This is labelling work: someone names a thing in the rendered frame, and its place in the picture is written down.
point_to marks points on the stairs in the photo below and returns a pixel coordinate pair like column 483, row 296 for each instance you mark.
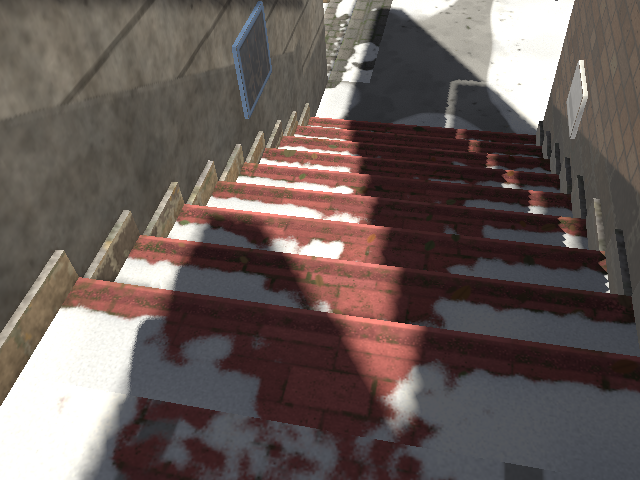
column 456, row 229
column 337, row 14

